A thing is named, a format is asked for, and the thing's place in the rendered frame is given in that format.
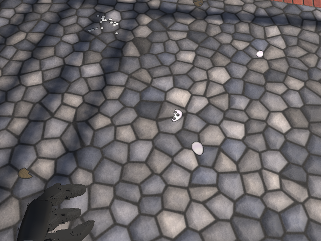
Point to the left robot hand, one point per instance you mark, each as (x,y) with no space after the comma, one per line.
(41,217)

